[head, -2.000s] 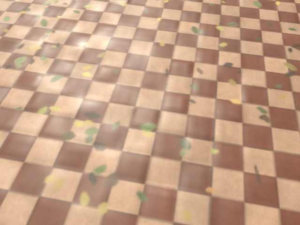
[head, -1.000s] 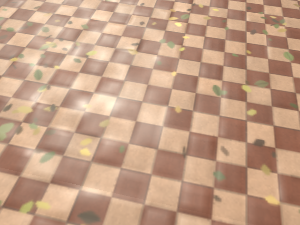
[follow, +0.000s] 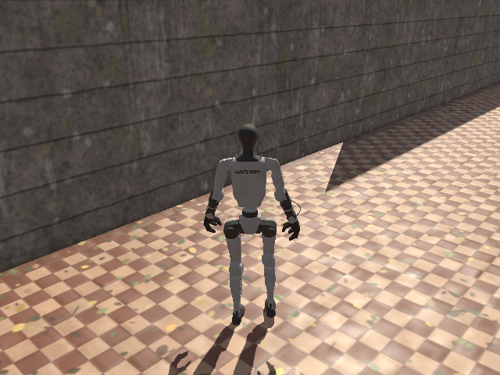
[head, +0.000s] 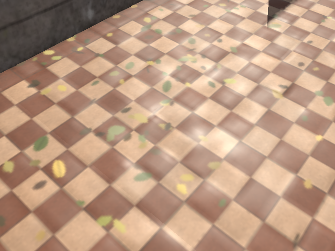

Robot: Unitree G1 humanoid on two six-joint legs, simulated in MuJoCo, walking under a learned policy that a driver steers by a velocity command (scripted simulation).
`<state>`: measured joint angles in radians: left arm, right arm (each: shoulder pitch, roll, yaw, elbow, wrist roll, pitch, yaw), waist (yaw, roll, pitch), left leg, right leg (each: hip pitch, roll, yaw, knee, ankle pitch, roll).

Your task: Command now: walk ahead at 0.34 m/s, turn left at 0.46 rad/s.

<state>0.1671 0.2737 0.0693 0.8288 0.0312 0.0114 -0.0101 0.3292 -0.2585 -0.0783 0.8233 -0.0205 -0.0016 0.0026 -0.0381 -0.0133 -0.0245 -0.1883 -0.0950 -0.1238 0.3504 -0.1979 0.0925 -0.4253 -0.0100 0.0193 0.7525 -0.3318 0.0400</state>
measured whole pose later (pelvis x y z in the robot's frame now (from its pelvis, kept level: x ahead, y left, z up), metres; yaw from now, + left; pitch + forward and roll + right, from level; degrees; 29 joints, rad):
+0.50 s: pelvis +0.19 -0.01 -0.01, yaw +4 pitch +2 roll -1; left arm 0.47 0.21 0.04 0.95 0.01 -0.08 -0.01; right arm 0.04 -0.24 -0.03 0.75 -0.04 -0.03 0.05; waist 0.08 0.04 0.03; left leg -0.58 0.04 0.06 0.62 -0.12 0.04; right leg 0.09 0.04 -0.02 0.19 -0.32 -0.03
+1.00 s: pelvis +0.46 +0.04 -0.01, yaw -5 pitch +1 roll +1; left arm 0.11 0.23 0.04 0.84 0.03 -0.01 -0.06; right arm 0.41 -0.20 -0.03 0.97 -0.02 -0.10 -0.02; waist -0.04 -0.03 0.05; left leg 0.10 -0.07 0.23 0.18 -0.31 0.07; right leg -0.64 -0.06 -0.07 0.71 0.01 -0.06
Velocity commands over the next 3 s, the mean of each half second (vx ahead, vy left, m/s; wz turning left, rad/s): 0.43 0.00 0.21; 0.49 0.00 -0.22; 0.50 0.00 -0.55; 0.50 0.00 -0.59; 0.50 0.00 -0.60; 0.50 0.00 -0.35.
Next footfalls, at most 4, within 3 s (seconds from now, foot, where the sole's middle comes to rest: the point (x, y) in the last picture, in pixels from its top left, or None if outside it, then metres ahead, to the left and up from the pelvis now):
0.12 right None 0.09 -0.12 -0.78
0.56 left None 0.38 0.10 -0.78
1.12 right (175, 214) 0.67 -0.05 -0.78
1.62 left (159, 148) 1.02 0.01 -0.78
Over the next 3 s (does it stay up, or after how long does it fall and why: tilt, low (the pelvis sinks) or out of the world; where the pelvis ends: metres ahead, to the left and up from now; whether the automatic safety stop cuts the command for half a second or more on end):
stays up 1.33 -0.54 0.00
